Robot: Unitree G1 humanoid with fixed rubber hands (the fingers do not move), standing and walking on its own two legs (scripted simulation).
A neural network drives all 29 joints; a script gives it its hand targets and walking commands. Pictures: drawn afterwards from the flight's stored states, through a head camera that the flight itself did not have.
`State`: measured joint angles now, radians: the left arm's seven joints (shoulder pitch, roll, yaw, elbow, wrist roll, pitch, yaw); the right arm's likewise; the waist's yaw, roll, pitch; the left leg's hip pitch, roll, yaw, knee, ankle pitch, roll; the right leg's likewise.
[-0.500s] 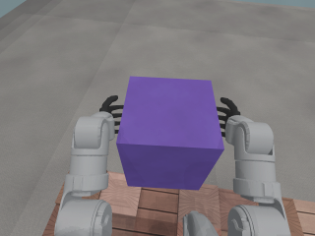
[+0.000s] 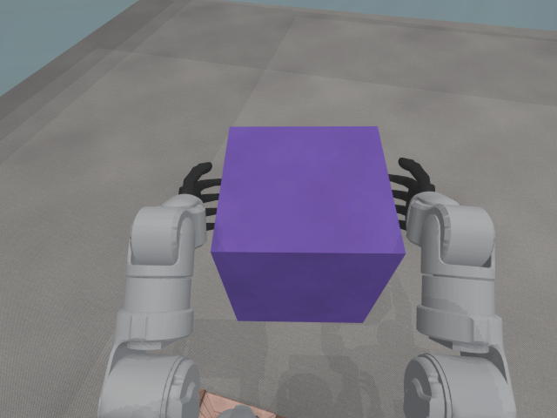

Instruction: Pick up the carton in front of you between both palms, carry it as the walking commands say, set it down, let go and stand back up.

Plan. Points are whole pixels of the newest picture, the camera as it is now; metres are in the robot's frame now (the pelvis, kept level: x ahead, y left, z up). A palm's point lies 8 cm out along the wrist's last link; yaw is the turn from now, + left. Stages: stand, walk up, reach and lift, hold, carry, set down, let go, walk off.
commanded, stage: carry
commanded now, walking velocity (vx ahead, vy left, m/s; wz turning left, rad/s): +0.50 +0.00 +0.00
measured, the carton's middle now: (301, 232) +0.38 +0.02 +0.05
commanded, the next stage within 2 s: none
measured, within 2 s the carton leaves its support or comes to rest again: neither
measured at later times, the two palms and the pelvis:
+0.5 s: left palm (243, 96) +0.66 +0.15 +0.10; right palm (396, 107) +0.65 -0.15 +0.10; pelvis +0.31 +0.02 -0.02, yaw +0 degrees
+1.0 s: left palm (269, 41) +0.98 +0.14 +0.07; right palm (383, 46) +0.98 -0.16 +0.07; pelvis +0.63 -0.01 -0.04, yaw -1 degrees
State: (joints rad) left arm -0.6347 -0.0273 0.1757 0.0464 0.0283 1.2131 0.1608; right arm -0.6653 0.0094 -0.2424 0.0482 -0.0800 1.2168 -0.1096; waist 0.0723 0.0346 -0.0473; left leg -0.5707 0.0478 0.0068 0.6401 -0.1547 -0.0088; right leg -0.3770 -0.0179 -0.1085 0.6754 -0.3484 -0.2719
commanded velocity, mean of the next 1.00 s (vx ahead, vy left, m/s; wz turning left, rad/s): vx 0.50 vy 0.00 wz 0.00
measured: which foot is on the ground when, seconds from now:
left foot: up 0.00-0.02, down 0.04-0.54, up 0.56-1.00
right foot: down 0.00-0.04, up 0.06-0.52, down 0.54-1.00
